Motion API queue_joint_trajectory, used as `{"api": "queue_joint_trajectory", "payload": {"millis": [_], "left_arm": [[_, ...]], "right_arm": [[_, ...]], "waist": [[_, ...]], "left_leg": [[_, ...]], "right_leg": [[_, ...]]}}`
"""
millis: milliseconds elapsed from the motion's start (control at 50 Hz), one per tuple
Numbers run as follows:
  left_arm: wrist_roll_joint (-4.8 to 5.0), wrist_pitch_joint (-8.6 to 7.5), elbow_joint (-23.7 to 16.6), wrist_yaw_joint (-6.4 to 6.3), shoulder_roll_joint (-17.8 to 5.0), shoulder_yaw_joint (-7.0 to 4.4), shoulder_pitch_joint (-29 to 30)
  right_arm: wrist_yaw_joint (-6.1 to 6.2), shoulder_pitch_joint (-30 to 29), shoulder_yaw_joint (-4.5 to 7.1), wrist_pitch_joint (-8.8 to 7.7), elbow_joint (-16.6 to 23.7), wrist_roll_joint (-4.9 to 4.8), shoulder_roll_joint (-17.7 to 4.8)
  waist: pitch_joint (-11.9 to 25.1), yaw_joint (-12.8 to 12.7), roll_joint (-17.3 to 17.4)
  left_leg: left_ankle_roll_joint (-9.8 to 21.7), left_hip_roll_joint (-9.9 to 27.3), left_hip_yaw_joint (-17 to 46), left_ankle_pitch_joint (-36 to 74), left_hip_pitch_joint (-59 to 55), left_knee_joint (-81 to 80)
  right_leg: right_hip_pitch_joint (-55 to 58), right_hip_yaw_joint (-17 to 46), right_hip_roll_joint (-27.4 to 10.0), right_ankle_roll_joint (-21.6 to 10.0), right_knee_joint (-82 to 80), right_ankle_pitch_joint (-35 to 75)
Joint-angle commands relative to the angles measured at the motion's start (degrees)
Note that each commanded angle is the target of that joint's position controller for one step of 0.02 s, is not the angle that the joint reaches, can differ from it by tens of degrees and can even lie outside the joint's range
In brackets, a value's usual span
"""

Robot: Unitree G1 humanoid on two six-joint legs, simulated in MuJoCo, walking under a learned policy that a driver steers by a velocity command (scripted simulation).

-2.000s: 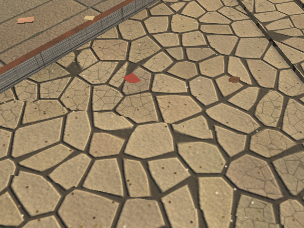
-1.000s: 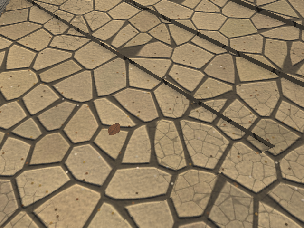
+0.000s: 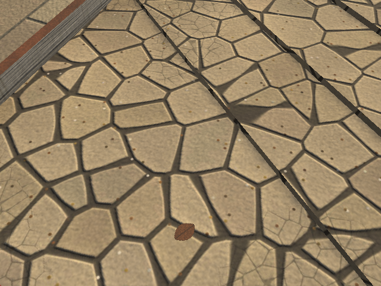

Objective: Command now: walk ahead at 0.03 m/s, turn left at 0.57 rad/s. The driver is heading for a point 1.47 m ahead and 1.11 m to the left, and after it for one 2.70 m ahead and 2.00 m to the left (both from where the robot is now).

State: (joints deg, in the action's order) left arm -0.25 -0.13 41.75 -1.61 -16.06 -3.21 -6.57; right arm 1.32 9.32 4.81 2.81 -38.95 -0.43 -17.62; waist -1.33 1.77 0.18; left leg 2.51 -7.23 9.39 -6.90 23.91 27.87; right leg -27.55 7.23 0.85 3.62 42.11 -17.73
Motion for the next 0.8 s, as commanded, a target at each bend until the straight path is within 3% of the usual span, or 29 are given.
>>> {"api": "queue_joint_trajectory", "payload": {"millis": [20,40,60,80,100,120,140,160,180,200,260,360,420,460,480,500,520,540,560,600,640,720,800], "left_arm": [[0.18,-1.53,-2.9,0.68,-5.2,-1.73,-3.7],[0.25,-1.89,-2.5,0.95,-5.0,-1.89,-5.5],[-0.06,-2.06,-2.0,1.03,-6.3,-2.44,-7.1],[-1.19,-1.66,-3.0,0.43,-11.7,-3.63,-6.0],[-3.18,-1.48,-3.0,0.6,-13.6,-4.18,-4.3],[-2.98,-1.78,-4.6,0.52,-10.6,-3.51,-1.5],[-2.1,-1.8,-5.2,0.28,-8.1,-2.94,0.7],[-1.15,-1.7,-5.7,0.15,-6.8,-2.51,1.8],[-0.28,-1.42,-5.5,-0.04,-6.2,-2.23,1.6],[-0.15,-1.03,-5.1,-0.28,-6.2,-2.13,0.9],[-0.78,-0.08,-4.1,-0.87,-7.6,-2.75,-3.3],[-0.23,0.49,-3.8,0.01,-11.0,-4.12,-2.2],[0.89,0.35,-3.3,0.68,-11.5,-4.47,-2.0],[2.12,0.22,-2.9,0.72,-11.5,-4.55,-0.5],[2.3,-0.04,-1.8,0.8,-9.8,-4.19,-2.6],[0.34,-0.18,-2.3,1.01,-7.0,-3.44,-3.7],[-1.93,-0.3,-5.2,0.76,-5.7,-2.76,-1.3],[-1.16,-0.31,-6.1,0.17,-7.9,-3.29,2.6],[0.09,0.0,-6.0,-0.11,-9.3,-3.8,3.5],[-0.55,0.74,-4.6,-1.03,-9.3,-4.17,1.6],[-0.64,0.62,-4.3,-0.79,-8.3,-4.01,0.1],[-0.06,0.17,-4.6,-0.39,-6.4,-3.12,1.2],[0.14,-0.33,-5.2,0.25,-6.4,-2.83,2.4]], "right_arm": [[0.44,-2.9,2.22,-0.15,5.3,-0.07,-8.4],[0.52,-3.3,2.02,0.12,5.6,-0.45,-7.7],[0.64,-2.3,1.65,0.32,5.8,-0.86,-6.3],[0.51,1.9,0.94,0.4,6.0,-0.68,-3.4],[0.34,0.6,1.93,-0.5,7.7,-0.6,-6.3],[0.27,1.8,3.34,-0.84,6.0,-0.13,-11.0],[0.33,2.5,3.81,-0.41,4.7,-0.38,-11.3],[0.68,3.5,3.59,0.42,3.5,-0.23,-9.7],[0.71,3.6,3.11,0.99,3.6,-0.11,-8.0],[0.51,3.0,2.53,1.25,4.3,-0.42,-6.3],[0.07,-2.4,1.51,1.13,7.2,-1.18,-4.2],[-0.97,-2.9,1.03,1.26,8.9,-0.81,-3.8],[-1.65,-1.9,1.51,1.82,9.1,-0.94,-4.6],[-2.2,1.7,1.93,1.85,7.9,-0.97,-4.3],[-2.01,4.3,2.56,1.78,6.9,-0.82,-5.5],[-1.37,6.9,4.08,1.44,6.8,-0.87,-10.8],[-1.23,5.8,4.71,0.59,8.2,0.53,-16.3],[-1.72,6.5,4.18,-0.8,8.2,2.0,-13.9],[-1.72,3.7,3.28,-1.74,7.7,1.79,-11.9],[-0.77,-1.3,2.18,-1.87,7.7,-0.39,-8.6],[-0.03,-1.7,1.75,-1.47,7.6,-0.18,-8.4],[0.69,-0.2,1.88,-1.26,7.0,-0.12,-9.2],[0.74,-0.7,2.12,-0.9,7.5,0.15,-10.1]], "waist": [[10.2,-2.2,8.4],[9.9,-3.5,8.8],[9.5,-3.9,7.3],[9.7,-0.3,-7.1],[6.1,0.1,-18.3],[5.7,0.4,-11.7],[5.5,0.8,-7.7],[5.2,0.9,-5.8],[4.2,0.5,-6.0],[3.7,0.2,-6.5],[4.6,-3.4,-8.9],[6.7,-4.0,-11.5],[6.4,-3.6,-11.9],[6.6,-1.0,-11.0],[7.2,-0.4,-7.7],[7.6,-1.0,5.3],[7.1,-1.3,17.0],[10.3,2.3,11.9],[7.5,0.6,9.2],[5.4,-1.7,7.6],[6.7,-2.6,7.3],[7.3,-1.5,6.8],[6.5,-0.8,8.0]], "left_leg": [[8.7,13.3,17.1,4.0,-7.1,-5.7],[7.5,12.2,17.2,4.7,-6.6,-3.9],[5.3,9.6,15.9,0.6,-4.5,-0.7],[1.3,2.5,7.2,-18.1,2.7,11.8],[-1.6,-1.7,0.3,-27.9,11.5,24.2],[-3.0,2.0,1.5,-25.1,11.4,34.0],[-3.9,2.3,0.5,-21.5,11.5,37.9],[-5.2,2.5,-0.5,-18.9,12.0,41.5],[-6.3,3.1,-1.2,-17.3,13.8,43.7],[-6.8,3.8,-2.6,-16.5,14.2,42.5],[-8.1,5.6,-5.7,-15.0,15.0,34.4],[-7.0,7.7,-10.2,-16.5,3.6,21.0],[-4.9,7.4,-12.1,-14.7,-1.0,12.5],[-1.8,6.3,-13.8,-6.0,-8.2,0.1],[0.3,5.8,-12.3,0.8,-15.4,-6.0],[4.3,15.5,2.1,18.9,-26.2,-7.4],[15.5,28.1,18.3,36.6,-27.5,-4.9],[19.3,28.6,18.9,27.6,-23.7,-7.7],[16.3,24.8,14.2,20.8,-21.1,-8.7],[11.4,20.4,9.8,17.3,-18.8,-8.3],[11.0,18.4,8.3,20.1,-16.6,-7.9],[10.8,16.9,9.8,15.4,-17.5,-7.1],[11.2,16.8,14.9,9.8,-14.7,-6.3]], "right_leg": [[7.6,-2.1,1.3,-1.0,-6.6,2.3],[11.1,-2.8,1.1,-1.8,-13.2,5.7],[15.6,-1.2,-1.9,-3.3,-19.6,9.6],[21.0,11.3,-15.6,-9.0,-22.6,17.7],[16.8,22.9,-23.3,-18.3,-26.2,25.1],[15.8,19.9,-23.5,-19.3,-25.4,25.5],[15.8,13.9,-20.0,-16.9,-24.1,25.4],[16.9,9.2,-17.0,-15.2,-22.9,26.2],[18.1,6.5,-15.9,-14.8,-22.4,27.6],[18.6,3.9,-14.8,-14.4,-22.4,28.0],[24.6,1.2,-15.2,-15.3,-22.6,28.4],[22.6,-3.1,-17.5,-16.0,-22.4,29.7],[22.5,-4.2,-18.6,-15.4,-21.0,28.8],[20.5,-6.5,-17.8,-12.5,-17.1,26.5],[16.3,-9.3,-15.7,-9.0,-12.4,21.8],[3.2,-15.0,-10.1,-3.2,1.3,4.2],[-11.3,-12.4,-2.5,0.9,14.5,-19.8],[-11.6,-5.1,-2.5,0.7,22.4,-20.8],[-11.6,-3.4,-3.4,0.0,24.1,-15.8],[-11.7,-2.8,-3.9,0.4,22.8,-8.3],[-8.1,-3.3,-2.3,1.2,23.6,-3.9],[-6.2,-3.2,-0.8,1.8,14.1,-0.5],[-1.4,-1.8,0.2,1.4,7.0,-1.3]]}}
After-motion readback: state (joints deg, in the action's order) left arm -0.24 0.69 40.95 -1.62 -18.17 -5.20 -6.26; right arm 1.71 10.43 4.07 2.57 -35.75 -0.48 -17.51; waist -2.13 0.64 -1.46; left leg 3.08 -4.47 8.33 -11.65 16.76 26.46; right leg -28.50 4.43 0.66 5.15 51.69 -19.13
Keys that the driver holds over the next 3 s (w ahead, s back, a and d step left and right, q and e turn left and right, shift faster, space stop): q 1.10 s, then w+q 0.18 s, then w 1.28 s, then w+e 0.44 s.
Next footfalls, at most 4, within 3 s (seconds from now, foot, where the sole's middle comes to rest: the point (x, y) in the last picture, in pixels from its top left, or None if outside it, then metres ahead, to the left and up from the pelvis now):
0.06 right None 0.08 -0.14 -0.77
0.48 left None -0.01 0.11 -0.77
0.98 right None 0.08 -0.09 -0.77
1.44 left None -0.08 0.15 -0.77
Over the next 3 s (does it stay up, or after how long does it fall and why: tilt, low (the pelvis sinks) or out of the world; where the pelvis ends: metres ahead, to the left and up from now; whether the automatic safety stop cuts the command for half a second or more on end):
stays up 0.54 0.69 -0.05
